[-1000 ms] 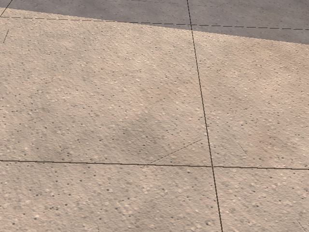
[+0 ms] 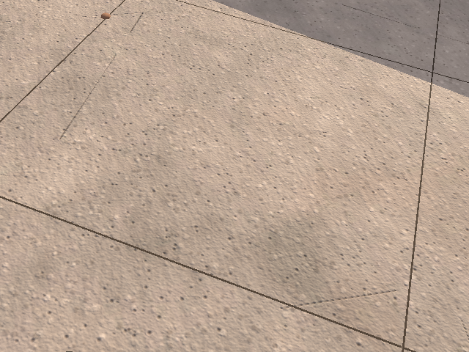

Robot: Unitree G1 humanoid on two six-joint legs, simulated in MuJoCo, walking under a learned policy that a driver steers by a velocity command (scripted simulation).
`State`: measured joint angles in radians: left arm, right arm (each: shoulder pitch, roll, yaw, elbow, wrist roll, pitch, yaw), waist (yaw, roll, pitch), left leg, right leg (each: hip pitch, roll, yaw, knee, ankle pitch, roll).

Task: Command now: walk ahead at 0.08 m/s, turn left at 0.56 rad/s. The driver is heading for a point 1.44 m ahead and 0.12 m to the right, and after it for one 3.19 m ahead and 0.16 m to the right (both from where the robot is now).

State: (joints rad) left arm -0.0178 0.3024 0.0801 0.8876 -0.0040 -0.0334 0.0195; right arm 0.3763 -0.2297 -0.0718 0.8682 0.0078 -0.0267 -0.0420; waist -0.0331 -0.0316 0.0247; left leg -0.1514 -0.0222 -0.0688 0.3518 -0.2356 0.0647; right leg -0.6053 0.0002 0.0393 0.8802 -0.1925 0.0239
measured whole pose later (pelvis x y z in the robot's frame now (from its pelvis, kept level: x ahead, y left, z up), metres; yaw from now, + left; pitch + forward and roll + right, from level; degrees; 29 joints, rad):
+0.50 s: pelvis +0.10 -0.04 -0.01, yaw +10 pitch +1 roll +0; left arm 0.08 0.24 0.04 0.94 0.01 -0.02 0.00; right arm 0.19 -0.29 -0.07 0.77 0.01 0.03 -0.06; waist 0.02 0.03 0.07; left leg -0.34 0.02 -0.09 0.78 -0.46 -0.08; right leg -0.28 0.03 -0.01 0.42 -0.15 -0.04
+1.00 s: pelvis +0.16 -0.01 -0.02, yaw +9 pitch -1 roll +0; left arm 0.16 0.28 0.04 1.05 -0.03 -0.05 -0.01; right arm 0.31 -0.24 -0.05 0.89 0.02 -0.04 -0.03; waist 0.01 0.01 0.01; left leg -0.14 0.00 -0.04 0.55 -0.39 0.01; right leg -0.28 0.01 -0.03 0.67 -0.43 -0.06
